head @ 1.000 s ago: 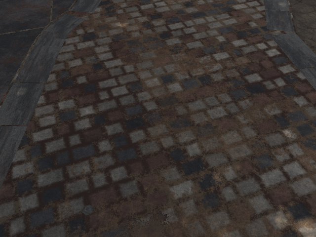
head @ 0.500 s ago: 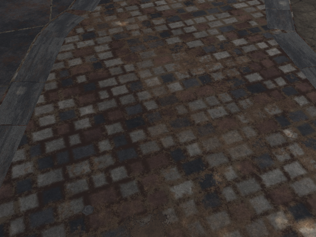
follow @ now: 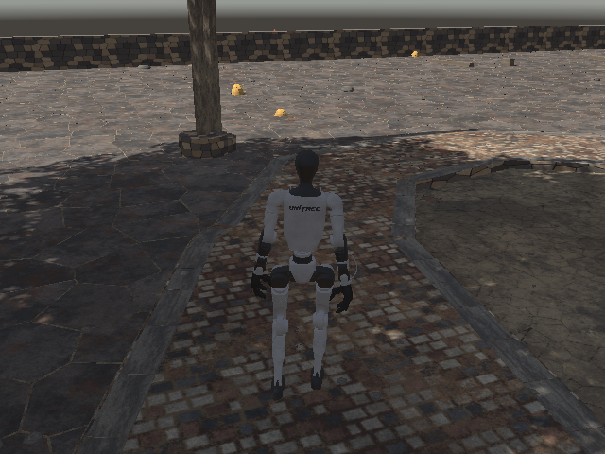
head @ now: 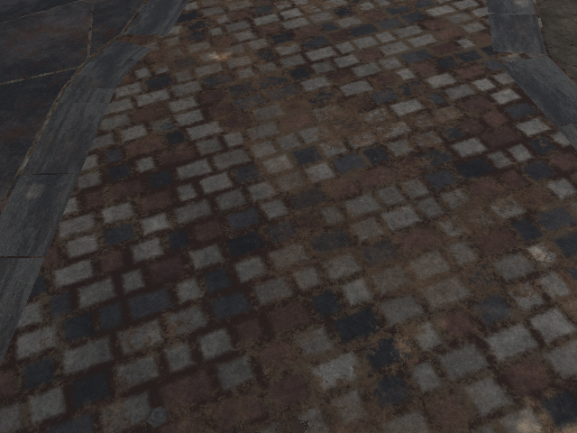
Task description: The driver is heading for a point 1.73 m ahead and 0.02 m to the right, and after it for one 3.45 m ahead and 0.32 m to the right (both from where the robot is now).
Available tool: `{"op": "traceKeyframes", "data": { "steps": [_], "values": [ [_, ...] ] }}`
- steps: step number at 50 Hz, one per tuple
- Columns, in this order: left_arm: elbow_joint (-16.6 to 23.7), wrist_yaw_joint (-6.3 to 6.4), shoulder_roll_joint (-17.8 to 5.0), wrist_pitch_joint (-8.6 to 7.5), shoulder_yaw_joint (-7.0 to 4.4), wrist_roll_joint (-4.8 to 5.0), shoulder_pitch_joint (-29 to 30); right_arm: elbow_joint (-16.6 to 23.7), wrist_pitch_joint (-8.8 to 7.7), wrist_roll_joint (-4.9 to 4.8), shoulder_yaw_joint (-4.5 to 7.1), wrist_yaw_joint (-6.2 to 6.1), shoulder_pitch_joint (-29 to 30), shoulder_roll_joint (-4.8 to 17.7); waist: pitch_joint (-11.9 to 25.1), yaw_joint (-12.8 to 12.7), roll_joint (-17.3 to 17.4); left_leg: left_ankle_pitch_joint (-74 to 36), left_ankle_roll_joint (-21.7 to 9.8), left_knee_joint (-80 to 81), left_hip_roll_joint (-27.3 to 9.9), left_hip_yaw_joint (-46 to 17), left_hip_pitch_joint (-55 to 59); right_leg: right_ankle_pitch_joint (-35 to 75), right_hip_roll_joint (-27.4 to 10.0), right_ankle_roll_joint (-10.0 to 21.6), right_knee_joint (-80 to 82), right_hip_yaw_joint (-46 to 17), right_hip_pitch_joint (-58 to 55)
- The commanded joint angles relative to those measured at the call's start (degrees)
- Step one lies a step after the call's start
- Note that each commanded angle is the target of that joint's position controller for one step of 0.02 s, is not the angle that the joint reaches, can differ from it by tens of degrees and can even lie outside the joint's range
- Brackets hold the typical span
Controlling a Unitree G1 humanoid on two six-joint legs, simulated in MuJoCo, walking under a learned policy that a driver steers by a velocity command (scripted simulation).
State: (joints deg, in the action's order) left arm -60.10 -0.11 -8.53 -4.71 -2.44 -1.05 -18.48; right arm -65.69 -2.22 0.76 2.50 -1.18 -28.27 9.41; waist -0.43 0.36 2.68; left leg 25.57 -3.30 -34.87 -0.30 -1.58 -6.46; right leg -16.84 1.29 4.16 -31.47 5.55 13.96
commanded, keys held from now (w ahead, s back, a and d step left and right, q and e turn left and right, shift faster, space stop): w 1.00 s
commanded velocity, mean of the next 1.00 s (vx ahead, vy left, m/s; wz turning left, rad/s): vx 0.47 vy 0.00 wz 0.00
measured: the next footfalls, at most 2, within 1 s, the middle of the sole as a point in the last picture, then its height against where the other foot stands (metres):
left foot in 0.44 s outside the picture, level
right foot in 1.00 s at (356, 357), level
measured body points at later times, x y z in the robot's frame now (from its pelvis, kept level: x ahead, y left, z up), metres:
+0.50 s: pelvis +0.26 +0.01 -0.01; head +0.29 +0.01 +0.44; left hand +0.17 +0.22 -0.16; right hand +0.39 -0.23 -0.15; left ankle +0.35 +0.05 -0.73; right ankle +0.04 -0.08 -0.64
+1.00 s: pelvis +0.55 -0.02 -0.01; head +0.58 -0.03 +0.44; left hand +0.74 +0.18 -0.13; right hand +0.43 -0.24 -0.15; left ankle +0.35 +0.05 -0.72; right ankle +0.67 -0.09 -0.73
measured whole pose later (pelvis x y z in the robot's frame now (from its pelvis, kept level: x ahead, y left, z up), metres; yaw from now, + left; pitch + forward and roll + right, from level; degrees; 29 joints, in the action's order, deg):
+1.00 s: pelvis +0.55 -0.02 -0.01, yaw +0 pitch +1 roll +0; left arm -51.0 -0.9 -9.0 -4.4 -2.0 -1.6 0.0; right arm -63.5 -5.6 1.2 1.3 -1.0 -29.3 8.9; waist -4.1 3.1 0.0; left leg 26.4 -3.9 -22.7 3.0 4.3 6.3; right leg -5.1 1.0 7.2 -28.9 6.6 25.7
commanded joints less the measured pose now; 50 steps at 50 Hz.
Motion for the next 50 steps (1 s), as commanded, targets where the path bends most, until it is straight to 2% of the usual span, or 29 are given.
{"op": "traceKeyframes", "data": {
  "steps": [1, 2, 3, 4, 5, 7, 9, 13, 16, 18, 19, 20, 21, 22, 23, 24, 25, 26, 28, 30, 32, 34, 39, 44, 46, 47, 48, 49, 50],
  "values": [
    [-4.63, 0.61, -8.38, 1.11, -2.33, -0.01, -20.82, 7.77, -1.93, 1.93, 0.42, 1.23, 8.67, 4.11, -8.17, -6.29, -12.4, 2.89, -2.76, -28.37, -0.1, 2.1, -36.14, -24.29, -22.95, 7.99, 24.49, -40.23, -19.29],
    [-2.27, 0.35, -7.06, 0.91, -1.76, -0.12, -14.53, 8.18, -2.22, 1.86, 0.19, 1.85, 10.06, 2.65, -10.56, -3.9, -6.67, -2.98, -3.06, -30.27, -2.23, 0.68, -36.34, -20.61, -21.24, 7.5, 24.77, -35.13, -14.48],
    [-0.97, 0.26, -6.55, 0.47, -1.48, -0.17, -10.79, 7.86, -2.61, 1.15, -0.06, 2.3, 9.79, 1.47, -10.34, -2.13, -4.45, -7.79, -2.67, -29.4, -3.57, 0.28, -34.37, -12.8, -18.77, 6.68, 25.42, -29.38, -12.32],
    [-0.53, 0.41, -5.6, -0.07, -1.0, -0.06, -9.73, 7.73, -2.6, 1.12, 0.21, 2.64, 9.81, 1.79, -9.43, -1.13, -3.76, -10.34, -2.18, -28.15, -4.22, 0.76, -33.11, -6.2, -17.0, 6.05, 25.71, -25.01, -12.08],
    [-0.84, 0.56, -4.47, -0.55, -0.49, 0.06, -9.81, 7.54, -2.22, 1.26, 0.41, 2.86, 9.4, 2.11, -8.28, -0.51, -4.08, -12.09, -1.51, -27.02, -4.37, 1.58, -32.26, 0.55, -15.07, 5.23, 25.53, -20.78, -12.86],
    [-2.41, 0.8, -4.01, -1.16, 0.04, 0.29, -13.27, 7.86, -1.42, 1.19, 0.78, 3.02, 10.14, 2.45, -6.6, -0.31, -5.74, -13.95, -0.86, -26.28, -3.48, 3.7, -33.3, 15.86, -13.4, 4.59, 23.62, -15.29, -15.89],
    [-3.44, 0.92, -3.98, -1.36, 0.5, 0.31, -15.88, 9.37, -0.84, 1.06, 0.8, 3.04, 14.17, 2.16, -6.39, -0.69, -6.77, -15.25, -0.24, -24.58, -2.92, 5.38, -35.32, 26.55, -12.62, 4.51, 22.42, -11.74, -16.9],
    [-3.51, 1.12, -3.85, -1.62, 1.32, 0.14, -16.27, 14.24, -0.62, 0.48, -0.04, 3.16, 26.62, 1.23, -8.92, -2.16, -7.74, -19.95, 0.17, -10.8, -1.01, 8.72, -33.13, 35.22, -10.79, 4.36, 22.88, -7.72, -13.58],
    [-3.93, 1.49, -5.33, -2.03, 1.22, 0.11, -16.72, 15.86, -0.65, 0.04, -0.37, 3.03, 30.19, 1.81, -8.89, -2.26, -9.12, -21.61, -1.6, -1.78, 0.94, 10.72, -26.15, 42.37, -11.59, 4.39, 22.21, -6.3, -13.69],
    [-3.92, 1.65, -6.66, -2.37, 0.94, 0.1, -15.32, 15.55, -0.86, 0.04, 0.25, 2.42, 27.38, 3.64, -6.5, -0.01, -9.35, -20.3, -3.92, 0.27, 2.86, 10.97, -20.03, 55.36, -12.56, 4.03, 17.28, -5.23, -16.1],
    [-3.83, 1.8, -7.46, -2.38, 0.68, 0.04, -14.36, 14.39, -1.14, 0.08, 0.82, 2.01, 23.19, 4.8, -3.97, 2.08, -9.53, -18.77, -5.07, 0.56, 4.14, 10.82, -15.65, 61.58, -12.79, 3.76, 12.03, -4.71, -17.51],
    [-3.68, 1.85, -8.22, -2.15, 0.42, -0.12, -13.35, 12.02, -1.52, 0.01, 1.61, 1.6, 15.84, 6.05, -0.09, 5.17, -9.43, -17.98, -6.24, 2.01, 5.07, 10.07, -9.06, 63.77, -12.73, 3.63, 3.63, -4.44, -18.26],
    [-3.41, 1.7, -8.71, -1.84, 0.22, 0.22, -12.06, 9.14, -1.9, 0.38, 2.43, 1.18, 7.36, 7.13, 3.84, 8.97, -8.36, -19.88, -7.29, 6.42, 4.26, 9.01, 1.11, 58.06, -11.46, 3.19, -7.31, -3.49, -14.78],
    [-2.3, 1.26, -6.72, -1.68, 0.68, 0.54, -12.62, 7.4, -2.12, 1.86, 3.71, 0.72, -0.77, 11.15, 9.07, 11.13, -3.8, -10.03, -9.59, 8.21, -6.4, -2.73, 13.17, 38.61, -8.67, 2.97, -23.74, -2.03, -4.53],
    [-1.44, 0.48, 0.4, -1.24, 1.56, 1.89, -19.51, 7.97, -1.95, 2.77, 4.49, 1.18, -1.28, 14.95, 14.1, 5.79, 8.02, -5.33, -18.11, 14.79, -23.54, -33.84, 24.59, -11.62, 2.65, 1.29, -46.74, -1.82, 14.93],
    [-0.67, 0.4, -5.29, -0.85, 0.11, 0.87, -14.47, 8.23, -1.46, 0.2, 4.32, 1.8, 3.81, 13.26, 11.4, 5.39, 1.35, 4.18, -17.83, 21.58, -21.58, -38.78, 19.34, -8.63, 0.77, 2.51, -50.31, -8.89, 20.39],
    [1.74, 0.18, -6.27, -0.96, -0.27, 0.44, -8.28, 9.31, -1.63, -0.39, 3.21, 1.94, 10.16, 9.7, 2.3, 3.09, 0.0, 5.12, -15.52, 23.6, -20.2, -29.85, 10.72, -2.74, -2.35, 2.85, -47.63, -8.58, 22.85],
    [2.25, 0.05, -5.69, -1.15, -0.34, 0.11, -5.56, 9.38, -2.26, -0.23, 2.3, 2.16, 12.65, 6.25, -1.81, 1.8, -3.5, -2.39, -13.69, 25.52, -17.77, -23.82, 3.6, 0.57, -4.17, 2.82, -44.2, -8.34, 20.82],
    [1.64, -0.32, -3.38, 0.0, -0.33, -0.99, -7.05, 7.83, -3.33, 0.05, 1.01, 1.52, 11.63, 2.93, -2.86, -1.75, -3.28, -14.16, -10.53, 26.55, -13.27, -14.26, -3.63, 1.84, -6.24, 1.64, -38.73, -8.31, 14.61],
    [1.92, -0.78, -2.14, 1.11, -0.33, -1.17, -6.97, 6.55, -4.22, 0.02, 0.72, 1.08, 8.45, 3.59, -2.94, -2.76, -2.11, -22.08, -9.97, 26.88, -11.82, -9.76, -4.66, 2.03, -6.52, 0.48, -35.39, -7.19, 13.75],
    [3.5, -1.12, -2.88, 1.93, -0.55, -1.22, -2.84, 5.98, -4.56, -0.08, 0.8, 0.97, 6.04, 5.39, -4.16, -2.76, -1.15, -24.68, -9.41, 27.93, -10.76, -6.52, -4.25, 4.55, -7.26, -0.44, -31.93, -5.79, 17.31],
    [5.69, -1.43, -3.82, 2.32, -0.67, -1.06, 3.35, 5.77, -4.46, -0.18, 0.63, 1.02, 3.63, 5.93, -5.52, -1.49, -0.53, -27.02, -8.48, 28.93, -9.9, -4.7, -2.44, 9.01, -7.9, -1.32, -27.44, -4.44, 21.98],
    [9.74, -1.8, -3.38, 2.11, -0.08, -0.08, 15.48, 5.0, -4.37, -0.25, -0.15, 0.92, -2.05, 5.35, -6.18, 1.73, 0.74, -38.7, -5.96, 27.85, -8.09, -0.6, 2.67, 17.14, -6.01, -2.32, -12.27, -1.03, 23.29],
    [12.18, -1.65, -3.89, 1.48, 0.21, 0.1, 22.12, 3.61, -4.26, 0.43, -0.26, 0.21, -5.79, 6.05, -6.47, 3.32, 1.72, -47.29, -6.74, 24.53, -10.48, 0.1, 12.26, 15.77, -3.49, -0.23, -3.31, 0.59, 23.04],
    [12.26, -1.36, -4.72, 0.99, -0.14, 0.04, 20.52, 3.68, -4.24, 0.69, -0.06, -0.11, -4.17, 6.89, -5.53, 1.41, 2.16, -56.98, -6.81, 20.61, -11.54, 0.9, 14.51, 11.56, -1.91, 1.67, -0.86, 0.99, 19.01],
    [11.47, -0.99, -5.48, 0.74, -0.55, -0.03, 17.44, 3.8, -4.23, 0.74, 0.13, -0.27, -3.13, 7.58, -3.82, -0.23, 2.66, -64.63, -6.45, 16.75, -11.78, 1.37, 14.98, 8.94, -0.31, 2.76, -0.09, 1.49, 14.55],
    [9.63, -0.54, -6.58, 0.42, -1.19, -0.06, 11.51, 3.81, -4.09, 0.85, 0.33, -0.31, -2.34, 8.24, -0.75, -2.74, 2.82, -69.63, -6.0, 10.11, -11.54, 1.77, 15.25, 7.39, 1.38, 3.93, 1.3, 1.7, 8.27],
    [6.5, -0.06, -7.66, -0.07, -1.98, -0.41, 2.15, 4.11, -3.83, 0.49, 0.41, -0.21, -0.88, 8.54, 3.71, -6.85, 1.7, -66.8, -5.12, -0.22, -10.06, 3.09, 12.01, 10.7, 1.77, 5.25, 5.56, 1.57, -2.8],
    [4.2, 0.54, -11.33, -0.45, -3.2, -1.88, -7.55, 5.54, -3.92, -0.2, -0.06, 0.04, -0.23, 7.16, 9.71, -10.26, -1.25, -49.86, -4.4, -15.02, -7.93, 4.22, 0.47, 7.17, -7.29, 7.84, 5.91, -7.84, -17.78]
  ]
}}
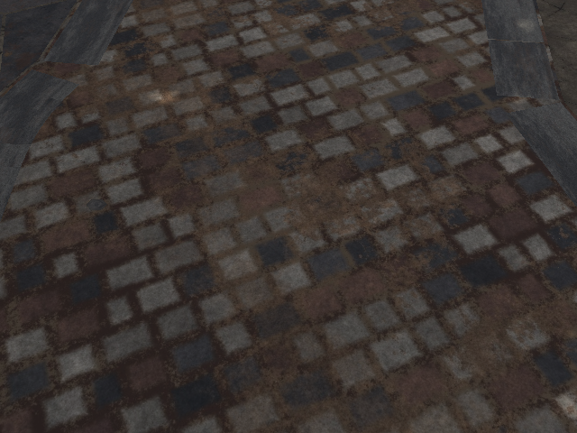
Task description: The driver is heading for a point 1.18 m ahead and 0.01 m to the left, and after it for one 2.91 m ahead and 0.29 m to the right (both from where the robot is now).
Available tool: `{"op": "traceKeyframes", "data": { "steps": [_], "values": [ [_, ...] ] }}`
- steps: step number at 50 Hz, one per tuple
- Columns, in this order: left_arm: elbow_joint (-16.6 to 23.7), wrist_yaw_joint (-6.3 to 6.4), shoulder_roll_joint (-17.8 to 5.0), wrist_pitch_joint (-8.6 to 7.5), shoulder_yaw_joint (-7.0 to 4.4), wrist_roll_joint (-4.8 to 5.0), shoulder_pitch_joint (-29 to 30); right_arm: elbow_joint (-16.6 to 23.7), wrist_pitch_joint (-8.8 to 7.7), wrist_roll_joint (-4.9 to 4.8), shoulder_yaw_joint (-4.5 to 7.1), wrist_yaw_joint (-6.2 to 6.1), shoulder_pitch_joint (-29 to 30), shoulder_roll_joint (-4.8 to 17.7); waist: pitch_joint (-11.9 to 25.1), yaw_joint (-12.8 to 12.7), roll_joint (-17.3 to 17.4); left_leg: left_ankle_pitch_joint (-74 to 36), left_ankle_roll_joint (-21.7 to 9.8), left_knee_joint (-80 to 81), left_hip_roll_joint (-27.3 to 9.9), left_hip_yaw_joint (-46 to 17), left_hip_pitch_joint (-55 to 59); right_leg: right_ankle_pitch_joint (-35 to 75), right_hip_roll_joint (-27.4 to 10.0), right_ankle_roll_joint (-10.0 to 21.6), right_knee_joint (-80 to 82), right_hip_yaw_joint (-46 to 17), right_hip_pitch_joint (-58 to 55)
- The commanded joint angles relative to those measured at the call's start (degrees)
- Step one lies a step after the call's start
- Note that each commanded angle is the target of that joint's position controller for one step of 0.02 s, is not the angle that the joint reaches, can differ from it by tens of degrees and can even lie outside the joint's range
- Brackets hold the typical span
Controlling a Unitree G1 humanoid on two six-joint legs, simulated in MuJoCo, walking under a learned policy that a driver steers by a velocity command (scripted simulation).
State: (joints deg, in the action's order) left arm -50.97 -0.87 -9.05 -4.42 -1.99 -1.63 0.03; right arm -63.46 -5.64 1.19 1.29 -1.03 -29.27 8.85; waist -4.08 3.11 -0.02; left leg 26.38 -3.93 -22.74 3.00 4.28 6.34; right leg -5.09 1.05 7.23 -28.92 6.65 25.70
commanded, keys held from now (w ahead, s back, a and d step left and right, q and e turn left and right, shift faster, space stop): w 1.00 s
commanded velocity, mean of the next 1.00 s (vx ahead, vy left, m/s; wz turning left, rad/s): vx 0.50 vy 0.00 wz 0.00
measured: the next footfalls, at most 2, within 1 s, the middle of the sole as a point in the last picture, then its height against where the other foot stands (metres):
left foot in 0.56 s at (249, 422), level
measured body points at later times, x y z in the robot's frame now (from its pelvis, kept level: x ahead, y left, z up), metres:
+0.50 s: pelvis +0.27 +0.00 +0.01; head +0.30 +0.01 +0.46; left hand +0.16 +0.22 -0.13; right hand +0.46 -0.20 -0.11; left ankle +0.42 +0.11 -0.70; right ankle +0.12 -0.07 -0.72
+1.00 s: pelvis +0.53 +0.03 +0.02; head +0.56 +0.04 +0.47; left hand +0.70 +0.25 -0.11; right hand +0.45 -0.20 -0.12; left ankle +0.43 +0.09 -0.72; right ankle +0.70 -0.10 -0.68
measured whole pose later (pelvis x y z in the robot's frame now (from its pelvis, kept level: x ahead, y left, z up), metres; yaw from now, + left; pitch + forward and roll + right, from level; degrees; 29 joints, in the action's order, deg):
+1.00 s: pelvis +0.53 +0.03 +0.02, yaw +0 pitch +1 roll +1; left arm -52.0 -1.8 -10.8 -1.9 -2.3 -1.3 -3.5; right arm -60.9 -5.8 0.9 1.8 -0.2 -27.5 8.9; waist -2.2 3.3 -2.2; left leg 14.3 -4.6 -9.3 5.0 5.1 4.1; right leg -1.2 -5.1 2.0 -39.0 3.2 35.2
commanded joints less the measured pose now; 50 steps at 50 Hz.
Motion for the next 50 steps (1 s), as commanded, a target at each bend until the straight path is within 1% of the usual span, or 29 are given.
{"op": "traceKeyframes", "data": {
  "steps": [1, 2, 3, 4, 5, 6, 7, 9, 10, 12, 14, 17, 21, 23, 25, 26, 27, 28, 29, 30, 31, 32, 33, 34, 35, 37, 40, 45, 50],
  "values": [
    [-5.34, 1.14, -16.55, -0.52, -5.25, -2.2, -30.54, 4.43, -0.32, -3.15, 0.11, 0.7, -6.32, 1.48, 21.15, -10.23, -11.89, -8.14, -0.98, -51.66, -0.16, 1.28, -34.29, -7.46, -25.4, 14.2, 7.21, -38.39, -46.63],
    [-5.11, 0.42, -13.83, 0.36, -4.81, 0.24, -25.71, 4.15, -0.11, -1.54, 1.73, 0.56, -2.4, 7.35, 19.31, -9.07, -4.07, -0.12, -1.98, -56.97, -0.41, -6.88, -40.15, -11.44, -23.92, 13.36, 13.01, -44.51, -42.2],
    [-4.01, 0.17, -11.2, 0.31, -3.9, 0.95, -18.8, 6.35, -0.2, -1.0, 1.94, 0.69, 2.93, 7.27, 9.58, -6.48, -3.01, -5.02, -2.2, -55.01, -3.63, -7.35, -42.81, -12.05, -22.11, 11.12, 14.75, -34.62, -33.13],
    [-3.77, -0.09, -7.66, -0.18, -2.98, 0.73, -15.86, 6.94, -0.39, -0.76, 1.9, 0.86, 5.88, 6.61, 5.16, -5.32, -0.15, -8.34, -2.12, -51.78, -5.47, -7.2, -41.53, -7.28, -19.69, 9.32, 17.04, -29.01, -26.15],
    [-4.42, 0.1, -5.57, -0.63, -2.31, 0.62, -15.51, 6.88, 0.08, -0.15, 2.06, 1.03, 6.54, 5.72, 2.63, -3.61, -0.11, -9.73, -1.89, -48.53, -6.88, -7.06, -39.22, -3.21, -17.05, 7.16, 18.23, -23.97, -21.28],
    [-5.5, 0.45, -3.77, -0.97, -1.64, 0.77, -16.06, 6.76, 0.93, 0.63, 1.92, 1.38, 5.42, 4.44, 1.94, -1.88, -1.24, -10.51, -1.26, -45.67, -7.82, -6.9, -36.2, -0.65, -14.66, 5.36, 19.33, -19.88, -17.63],
    [-6.26, 0.68, -3.79, -1.4, -1.47, 0.75, -17.6, 6.48, 1.63, 0.91, 1.84, 1.74, 4.66, 3.35, 2.0, -1.31, -1.96, -10.89, -0.74, -44.12, -7.87, -6.39, -34.68, 1.97, -13.87, 4.89, 19.75, -17.93, -16.48],
    [-7.38, 0.89, -5.62, -2.1, -1.64, 0.98, -20.55, 7.18, 2.53, 1.14, 1.94, 2.27, 6.23, 3.17, 1.44, -0.69, -2.3, -12.23, 0.22, -41.81, -8.2, -5.04, -36.03, 6.74, -12.83, 4.91, 20.52, -15.07, -16.1],
    [-7.58, 0.91, -6.61, -2.22, -1.76, 0.98, -21.47, 8.02, 2.86, 1.15, 1.99, 2.44, 8.48, 3.48, 0.82, -0.76, -2.47, -13.89, 0.7, -40.25, -8.64, -4.47, -37.93, 7.03, -12.52, 4.89, 21.25, -14.02, -16.23],
    [-7.83, 0.86, -7.08, -2.17, -1.64, 1.0, -23.56, 10.08, 3.21, 0.99, 2.03, 2.65, 14.34, 4.3, -0.68, -1.85, -2.8, -18.03, 1.64, -35.86, -9.53, -3.41, -42.13, 8.01, -11.9, 4.58, 22.51, -12.59, -17.41],
    [-8.07, 0.8, -6.77, -2.05, -1.33, 1.01, -25.73, 11.91, 3.23, 0.6, 1.92, 2.77, 19.74, 4.64, -1.5, -3.14, -3.06, -21.7, 2.35, -30.09, -9.65, -2.4, -44.36, 10.86, -11.15, 4.03, 22.84, -11.19, -19.2],
    [-8.63, 0.9, -6.84, -2.09, -1.03, 1.03, -28.81, 13.94, 3.04, 0.09, 1.33, 2.85, 26.04, 3.92, -1.77, -4.88, -3.62, -25.65, 2.57, -20.96, -8.32, -0.61, -43.5, 15.57, -10.53, 3.11, 22.31, -9.16, -22.05],
    [-9.84, 1.35, -7.26, -1.96, -0.94, 0.59, -32.19, 15.95, 2.59, -0.06, 1.06, 2.75, 31.7, 4.24, -2.35, -6.52, -4.34, -25.62, 1.06, -13.69, -6.55, 0.65, -43.37, 19.87, -12.23, 3.71, 20.32, -8.42, -28.95],
    [-10.22, 1.72, -7.82, -1.79, -1.1, 0.24, -32.2, 16.77, 2.18, -0.02, 1.25, 2.68, 32.63, 4.9, -2.64, -6.04, -4.42, -22.53, -0.35, -11.29, -5.92, 0.6, -42.63, 23.76, -13.76, 3.91, 18.26, -8.42, -32.19],
    [-10.11, 2.04, -8.72, -1.66, -1.36, 0.08, -30.27, 16.12, 1.64, 0.04, 1.75, 2.32, 29.18, 5.73, -0.97, -3.68, -4.75, -18.17, -2.31, -8.73, -3.65, 1.52, -36.2, 35.57, -14.16, 2.95, 12.93, -7.17, -33.21],
    [-10.09, 2.1, -9.35, -1.51, -1.55, 0.03, -29.44, 14.47, 1.31, 0.12, 2.31, 1.91, 23.87, 6.58, 1.8, -1.42, -4.97, -16.72, -3.4, -7.37, -1.75, 2.13, -29.69, 42.17, -13.73, 2.28, 6.82, -6.53, -33.11],
    [-9.88, 2.02, -9.46, -1.22, -1.57, 0.29, -28.21, 11.2, 0.8, 0.44, 3.07, 1.43, 14.48, 7.57, 6.53, 2.57, -3.38, -19.44, -4.71, -3.57, -0.37, 2.82, -18.74, 42.23, -11.74, 1.16, -3.54, -4.76, -30.53],
    [-8.58, 1.83, -8.19, -1.24, -1.08, 0.9, -27.81, 8.69, 0.28, 1.82, 4.26, 0.82, 4.45, 11.04, 12.8, 5.95, -0.43, -17.27, -7.26, -3.28, -8.43, -5.7, -3.51, 27.19, -9.43, 0.13, -18.06, -3.43, -19.48],
    [-7.22, 1.13, -2.41, -1.14, 0.04, 3.47, -34.12, 8.26, 0.4, 2.8, 5.86, 0.83, -0.79, 17.23, 20.61, 3.92, 12.65, -12.08, -15.4, 1.45, -26.34, -34.19, 13.13, -10.02, 1.04, -2.77, -41.88, -0.14, 1.63],
    [-7.68, 1.17, -7.51, -1.01, -1.44, 1.92, -31.51, 8.53, 1.39, 0.34, 5.64, 1.46, 3.58, 15.46, 19.75, 2.71, 6.98, -10.59, -15.42, 7.18, -26.21, -42.05, 9.44, -22.06, 1.67, -1.88, -48.33, -8.52, 7.51],
    [-5.88, 1.08, -7.66, -0.98, -1.72, 1.37, -26.37, 9.52, 1.46, -0.39, 4.71, 1.68, 10.25, 12.6, 10.49, 0.1, 4.44, -9.56, -13.47, 7.97, -24.35, -32.39, 1.12, -17.64, -1.69, -1.51, -47.93, -9.34, 10.46],
    [-5.21, 0.88, -6.83, -1.23, -1.53, 1.11, -23.19, 9.85, 1.01, -0.33, 3.72, 1.95, 13.37, 8.94, 5.73, -0.89, 1.3, -13.84, -11.78, 10.33, -21.83, -26.3, -6.19, -13.95, -3.7, -1.56, -44.64, -9.31, 9.44],
    [-5.29, 0.72, -5.91, -0.84, -1.63, 0.6, -22.42, 9.39, 0.6, -0.24, 3.12, 1.81, 14.31, 7.04, 3.25, -2.6, 1.32, -17.07, -9.57, 11.75, -19.06, -21.36, -10.94, -12.14, -5.21, -1.71, -41.2, -9.14, 7.21],
    [-5.44, 0.37, -4.92, 0.01, -1.54, -0.18, -23.37, 8.53, 0.3, -0.46, 2.42, 1.51, 14.19, 5.04, 2.37, -4.33, 2.09, -19.11, -7.55, 13.19, -16.45, -17.21, -14.65, -10.92, -6.25, -2.19, -38.39, -8.98, 4.26],
    [-5.77, 0.01, -3.95, 0.73, -1.46, -0.48, -24.55, 7.78, -0.12, -0.41, 2.31, 1.3, 12.67, 5.26, 2.6, -4.91, 3.54, -22.32, -7.7, 13.57, -16.23, -15.66, -15.93, -10.65, -6.24, -2.71, -37.05, -8.49, 2.48],
    [-5.19, -0.4, -3.77, 1.62, -1.54, -0.71, -22.89, 6.53, -0.85, -0.66, 2.44, 1.11, 9.56, 6.54, 1.93, -5.41, 3.02, -27.21, -8.01, 14.38, -15.21, -12.9, -15.99, -9.23, -6.53, -3.69, -35.09, -7.39, 3.95],
    [-2.56, -0.8, -4.77, 2.28, -1.63, -0.53, -15.17, 5.9, -0.9, -0.66, 2.48, 1.03, 6.52, 7.85, -0.1, -4.33, 2.85, -27.72, -7.7, 16.53, -14.2, -10.56, -14.17, -3.33, -7.83, -5.12, -29.61, -5.97, 10.26],
    [1.13, -0.99, -4.36, 2.12, -0.99, 0.26, -4.16, 4.9, -0.71, -0.67, 1.92, 0.96, 1.43, 7.5, -1.55, -1.63, 3.3, -34.09, -6.49, 16.65, -12.9, -7.41, -9.71, 3.94, -6.9, -6.21, -16.09, -3.62, 12.72],
    [3.74, -0.86, -4.48, 1.52, -0.51, 0.39, 2.8, 3.26, -0.54, -0.08, 1.79, 0.39, -2.76, 7.8, -2.45, 0.29, 4.07, -41.17, -7.17, 14.0, -14.67, -6.16, -1.71, 3.75, -4.74, -4.43, -7.19, -1.93, 12.38]
  ]
}}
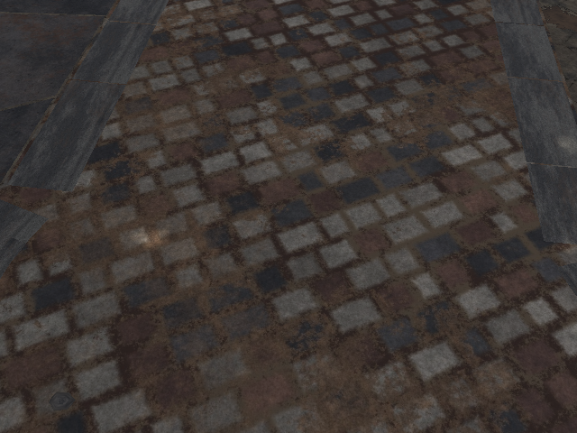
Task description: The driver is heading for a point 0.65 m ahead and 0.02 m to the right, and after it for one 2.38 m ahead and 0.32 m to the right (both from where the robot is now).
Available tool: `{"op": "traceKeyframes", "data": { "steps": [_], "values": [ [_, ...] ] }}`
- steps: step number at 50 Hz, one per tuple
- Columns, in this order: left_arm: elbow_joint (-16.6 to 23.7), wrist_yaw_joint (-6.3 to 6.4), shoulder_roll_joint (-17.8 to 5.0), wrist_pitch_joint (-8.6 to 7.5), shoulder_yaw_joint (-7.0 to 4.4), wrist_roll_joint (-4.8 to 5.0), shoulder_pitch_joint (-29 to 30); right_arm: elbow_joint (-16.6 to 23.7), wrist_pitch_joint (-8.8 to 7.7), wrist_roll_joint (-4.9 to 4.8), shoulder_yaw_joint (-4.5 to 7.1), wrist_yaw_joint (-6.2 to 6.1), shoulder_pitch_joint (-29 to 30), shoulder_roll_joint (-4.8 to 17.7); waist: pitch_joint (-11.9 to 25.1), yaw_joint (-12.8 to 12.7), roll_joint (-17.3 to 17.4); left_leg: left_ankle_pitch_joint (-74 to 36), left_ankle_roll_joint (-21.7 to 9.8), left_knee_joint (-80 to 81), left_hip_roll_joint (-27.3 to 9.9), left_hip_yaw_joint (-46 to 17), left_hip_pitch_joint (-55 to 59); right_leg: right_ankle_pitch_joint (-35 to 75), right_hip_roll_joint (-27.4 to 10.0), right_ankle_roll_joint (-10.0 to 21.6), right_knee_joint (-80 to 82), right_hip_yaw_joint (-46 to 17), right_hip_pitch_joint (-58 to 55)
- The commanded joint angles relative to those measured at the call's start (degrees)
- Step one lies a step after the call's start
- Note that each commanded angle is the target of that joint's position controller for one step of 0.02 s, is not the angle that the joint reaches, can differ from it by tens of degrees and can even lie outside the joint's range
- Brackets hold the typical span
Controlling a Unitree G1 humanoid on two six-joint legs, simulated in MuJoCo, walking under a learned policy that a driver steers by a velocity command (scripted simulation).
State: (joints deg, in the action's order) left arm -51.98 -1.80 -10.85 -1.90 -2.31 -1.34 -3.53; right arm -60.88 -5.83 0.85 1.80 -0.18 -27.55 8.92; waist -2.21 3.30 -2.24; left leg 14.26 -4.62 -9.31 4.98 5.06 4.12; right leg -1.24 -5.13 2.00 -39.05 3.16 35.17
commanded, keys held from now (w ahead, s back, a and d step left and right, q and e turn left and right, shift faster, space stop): w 0.74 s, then no key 0.26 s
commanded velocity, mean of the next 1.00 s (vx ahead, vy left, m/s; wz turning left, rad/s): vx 0.45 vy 0.00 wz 0.00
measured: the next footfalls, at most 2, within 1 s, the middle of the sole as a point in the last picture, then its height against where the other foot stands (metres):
right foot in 0.12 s outside the picture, level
left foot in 0.70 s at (249, 403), level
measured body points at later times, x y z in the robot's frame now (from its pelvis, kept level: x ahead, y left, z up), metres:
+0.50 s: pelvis +0.27 -0.04 +0.00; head +0.29 -0.05 +0.45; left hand +0.20 +0.19 -0.14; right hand +0.40 -0.28 -0.13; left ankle +0.41 +0.11 -0.68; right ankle +0.21 -0.10 -0.74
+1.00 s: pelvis +0.51 +0.01 +0.01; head +0.54 +0.03 +0.45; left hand +0.58 +0.25 -0.15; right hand +0.50 -0.23 -0.14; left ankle +0.51 +0.07 -0.74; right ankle +0.58 -0.13 -0.68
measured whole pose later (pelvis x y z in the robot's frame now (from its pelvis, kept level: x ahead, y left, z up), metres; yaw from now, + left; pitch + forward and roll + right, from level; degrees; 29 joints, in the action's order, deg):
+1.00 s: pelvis +0.51 +0.01 +0.01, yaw +0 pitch -1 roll +0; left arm -55.9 0.2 -11.8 -1.7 -2.8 -1.5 -10.9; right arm -59.7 -5.0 0.8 1.4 -0.3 -19.6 9.8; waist -4.2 0.4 -2.1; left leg 9.3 -5.7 -17.1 3.4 5.9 -7.6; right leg -13.2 -2.9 1.5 -51.7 0.1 30.8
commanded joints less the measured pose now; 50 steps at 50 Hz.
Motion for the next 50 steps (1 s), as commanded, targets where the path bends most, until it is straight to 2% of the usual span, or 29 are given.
{"op": "traceKeyframes", "data": {
  "steps": [1, 3, 4, 5, 6, 7, 8, 9, 10, 11, 13, 14, 16, 19, 24, 29, 32, 33, 34, 35, 36, 37, 38, 39, 40, 42, 44, 46, 50],
  "values": [
    [5.21, 0.1, -2.95, -1.21, -0.24, 0.09, 6.96, 0.44, -0.26, 0.43, 1.35, -0.64, -4.6, 7.98, -4.52, -0.05, 6.37, -30.98, -6.61, -0.41, -17.37, -6.98, 2.13, -1.54, 1.74, 1.46, 4.12, 1.54, 2.66],
    [5.33, 0.29, -3.55, -1.73, -0.51, 0.11, 5.62, 0.34, -0.13, 0.64, 1.56, -0.96, -3.31, 8.69, -3.93, -1.54, 6.58, -39.26, -6.06, -3.98, -18.18, -6.17, 3.87, -5.57, 3.2, 3.24, 6.65, 2.15, -1.18],
    [4.54, 0.6, -4.1, -2.0, -0.86, 0.11, 2.66, 0.42, -0.09, 0.71, 1.71, -1.07, -2.22, 9.26, -2.36, -3.09, 7.02, -47.18, -5.39, -7.77, -18.07, -5.44, 3.83, -7.78, 4.89, 4.31, 7.78, 2.9, -6.02],
    [2.63, 1.03, -4.99, -2.35, -1.45, 0.04, -3.35, 0.41, 0.08, 0.74, 1.88, -1.06, -1.42, 9.82, 0.75, -5.59, 7.07, -53.16, -4.71, -14.69, -17.4, -4.74, 3.57, -8.74, 6.86, 5.46, 9.52, 3.59, -13.07],
    [-0.7, 1.54, -6.19, -2.9, -2.24, -0.44, -13.11, 0.7, 0.32, 0.37, 1.82, -0.94, -0.18, 9.75, 5.78, -9.7, 5.38, -50.92, -3.54, -25.57, -15.24, -2.86, -0.45, -5.42, 7.35, 6.9, 13.05, 3.57, -25.24],
    [-2.87, 2.17, -10.62, -3.32, -3.55, -1.97, -23.4, 2.52, 0.24, -0.33, 1.19, -0.72, 0.25, 8.03, 12.72, -12.97, 0.93, -32.38, -2.42, -41.95, -12.52, -1.17, -12.72, -8.86, -3.79, 9.91, 13.41, -8.47, -40.71],
    [-3.15, 1.85, -15.88, -3.03, -4.85, -2.37, -25.58, 3.29, 0.38, -2.51, 0.37, -0.06, -6.72, 2.52, 18.57, -9.34, -12.16, 12.28, -0.04, -63.46, -0.89, 0.41, -33.37, -11.45, -20.05, 18.18, 19.97, -37.48, -54.19],
    [-2.54, 1.31, -13.43, -2.23, -4.47, 0.11, -20.65, 3.07, 0.65, -0.8, 1.83, -0.2, -2.52, 8.1, 15.48, -8.43, -2.97, 13.0, -1.13, -67.48, -3.22, -8.27, -37.93, -15.05, -17.48, 16.79, 23.5, -39.78, -49.14],
    [-1.58, 1.15, -10.06, -2.25, -3.41, 0.63, -14.5, 4.81, 0.5, -0.47, 2.01, 0.02, 2.53, 7.98, 6.93, -6.23, -1.09, 7.83, -1.33, -65.97, -5.93, -8.19, -39.99, -14.91, -15.68, 14.81, 24.62, -30.46, -40.76],
    [-1.41, 0.92, -6.76, -2.68, -2.51, 0.44, -11.76, 5.2, 0.28, -0.31, 1.82, 0.18, 4.92, 6.99, 2.87, -5.02, 1.49, 4.26, -1.22, -62.78, -7.85, -7.98, -38.56, -9.82, -13.0, 13.09, 26.88, -24.51, -34.15],
    [-2.74, 1.42, -3.5, -3.36, -1.4, 0.58, -11.35, 4.81, 1.55, 1.02, 1.75, 0.73, 4.18, 5.23, 0.76, -1.94, -0.3, 1.79, -0.18, -57.32, -10.04, -7.49, -33.54, -4.1, -8.25, 9.75, 29.29, -16.05, -27.05],
    [-3.57, 1.6, -3.48, -3.77, -1.25, 0.58, -13.01, 4.61, 2.19, 1.22, 1.75, 1.08, 3.62, 4.52, 0.99, -1.49, -0.85, 1.33, 0.34, -56.18, -10.01, -6.95, -32.25, -1.41, -7.66, 9.6, 29.75, -14.3, -26.2],
    [-4.75, 1.78, -5.18, -4.42, -1.47, 0.83, -15.97, 5.29, 3.04, 1.42, 1.82, 1.54, 5.49, 4.36, 0.37, -1.06, -0.52, -0.28, 1.33, -54.12, -10.42, -5.79, -33.95, 2.18, -6.87, 9.93, 30.81, -11.8, -26.1],
    [-5.43, 1.81, -6.31, -4.48, -1.49, 0.85, -19.03, 7.94, 3.7, 1.28, 1.84, 1.86, 13.33, 5.2, -2.05, -2.28, -0.52, -5.99, 2.82, -48.55, -11.83, -4.49, -40.31, 1.94, -6.1, 9.83, 33.13, -9.79, -27.6],
    [-6.47, 1.87, -5.98, -4.36, -0.96, 0.82, -23.96, 11.46, 3.51, 0.53, 1.15, 2.02, 23.96, 4.75, -3.33, -4.94, -1.02, -13.12, 3.81, -34.96, -10.82, -2.13, -42.22, 8.84, -4.78, 8.7, 33.0, -6.43, -32.08],
    [-8.12, 2.45, -6.37, -4.14, -0.87, 0.19, -27.84, 14.08, 2.92, 0.4, 0.74, 1.89, 30.67, 5.06, -4.31, -6.74, -1.81, -12.47, 1.91, -26.42, -8.73, -0.63, -41.87, 15.66, -6.75, 9.29, 30.24, -5.34, -40.0],
    [-8.38, 2.94, -7.45, -3.92, -1.18, -0.17, -26.21, 14.39, 2.19, 0.38, 1.15, 1.63, 29.04, 6.04, -3.57, -4.71, -2.19, -6.82, -0.65, -22.65, -6.74, 0.06, -36.65, 26.94, -8.14, 8.5, 25.19, -4.36, -42.84],
    [-8.31, 3.03, -8.05, -3.85, -1.35, -0.24, -25.18, 13.34, 1.92, 0.41, 1.56, 1.27, 25.36, 6.71, -1.62, -2.96, -2.63, -4.74, -1.72, -21.54, -4.93, 0.8, -31.2, 34.81, -7.95, 7.77, 20.74, -3.65, -42.72],
    [-8.28, 2.96, -8.45, -3.62, -1.46, -0.15, -24.19, 10.92, 1.5, 0.58, 2.2, 0.82, 18.02, 7.58, 2.1, 0.18, -2.04, -5.23, -2.94, -18.73, -2.96, 1.68, -22.75, 39.24, -6.76, 6.94, 12.37, -2.54, -41.9],
    [-7.79, 2.84, -7.91, -3.51, -1.22, 0.26, -23.39, 7.62, 0.9, 1.38, 3.15, 0.26, 7.94, 9.53, 7.63, 4.05, -0.2, -7.58, -4.68, -16.87, -4.72, -0.39, -8.85, 32.81, -4.4, 5.78, 0.6, -0.8, -35.15],
    [-5.55, 2.42, -4.51, -3.56, -0.23, 1.71, -24.85, 6.26, 0.57, 2.91, 4.59, -0.35, -1.22, 15.2, 15.62, 5.65, 7.75, -2.55, -8.92, -15.59, -19.83, -18.75, 7.8, 9.61, 0.42, 3.84, -18.74, 2.16, -19.52],
    [-5.85, 2.02, -2.54, -3.43, -0.31, 2.55, -30.01, 5.97, 1.18, 2.16, 5.3, 0.33, -1.09, 17.9, 19.97, 2.64, 16.04, -2.98, -15.22, -7.78, -30.38, -42.88, 15.06, -30.33, 10.06, 2.88, -34.47, -0.85, -4.43],
    [-5.49, 2.32, -6.52, -2.94, -1.4, 1.22, -24.32, 6.91, 1.68, 0.18, 4.57, 0.57, 5.82, 14.72, 11.79, 0.52, 6.72, -3.79, -12.86, -6.77, -27.22, -36.97, 6.96, -25.46, 5.84, 3.52, -36.95, -6.48, -0.72],
    [-4.36, 2.15, -5.61, -3.19, -1.28, 0.93, -20.68, 7.98, 1.41, -0.24, 3.35, 0.69, 11.41, 10.84, 4.63, -1.24, 4.57, -13.41, -11.39, -5.72, -25.45, -27.86, -2.38, -20.76, 4.06, 3.2, -34.58, -6.03, -1.37],
    [-4.63, 2.22, -4.19, -3.08, -1.14, 0.75, -19.95, 7.89, 0.93, -0.09, 2.47, 0.8, 13.52, 8.07, 2.04, -2.98, 3.11, -24.66, -9.58, -4.9, -22.69, -21.28, -7.8, -18.67, 2.52, 2.75, -31.61, -5.65, -4.12],
    [-5.67, 2.07, -2.67, -1.51, -1.09, -0.52, -22.4, 6.3, 0.21, -0.39, 1.28, 0.37, 12.77, 4.94, 1.67, -5.57, 4.96, -39.65, -7.02, -4.9, -18.99, -11.89, -13.67, -18.34, 1.63, 1.26, -26.99, -4.98, -10.2],
    [-5.86, 1.87, -1.98, -0.43, -1.17, -0.54, -22.72, 4.95, -0.52, -0.29, 1.15, 0.2, 10.23, 6.22, 2.8, -6.55, 5.86, -49.72, -7.06, -5.4, -17.92, -8.55, -14.36, -16.87, 2.85, 0.26, -24.5, -3.77, -11.86],
    [-5.59, 1.87, -2.04, 0.32, -1.11, -0.45, -20.8, 4.56, -0.56, -0.15, 1.15, -0.03, 9.56, 7.96, 3.18, -6.96, 6.42, -52.54, -7.01, -5.54, -16.86, -5.99, -14.17, -14.1, 3.02, -0.42, -20.61, -2.84, -10.83],
    [-4.19, 2.22, -1.7, 0.82, -0.24, 0.07, -13.55, 3.64, 0.37, -0.02, 0.13, -0.49, 8.06, 7.22, 2.75, -5.36, 8.07, -51.14, -5.31, -6.15, -14.83, -2.86, -13.52, -8.59, 2.81, -0.88, -7.8, -0.87, -11.92]
  ]
}}
Keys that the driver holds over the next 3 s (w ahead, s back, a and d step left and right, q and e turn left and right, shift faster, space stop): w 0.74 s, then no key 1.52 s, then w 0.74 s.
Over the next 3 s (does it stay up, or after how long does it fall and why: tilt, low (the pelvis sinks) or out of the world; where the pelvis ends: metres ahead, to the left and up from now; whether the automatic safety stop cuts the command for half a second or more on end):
stays up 0.85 -0.07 0.00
